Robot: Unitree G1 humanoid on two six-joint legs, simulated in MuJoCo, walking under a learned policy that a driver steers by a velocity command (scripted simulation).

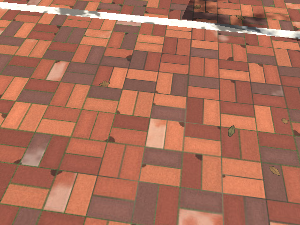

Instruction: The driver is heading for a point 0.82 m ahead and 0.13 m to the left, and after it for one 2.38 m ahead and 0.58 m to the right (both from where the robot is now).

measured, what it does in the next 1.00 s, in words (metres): walks ahead, turning left: right foot, then left foot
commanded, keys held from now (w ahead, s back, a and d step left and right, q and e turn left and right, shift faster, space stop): w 0.06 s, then w+q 0.94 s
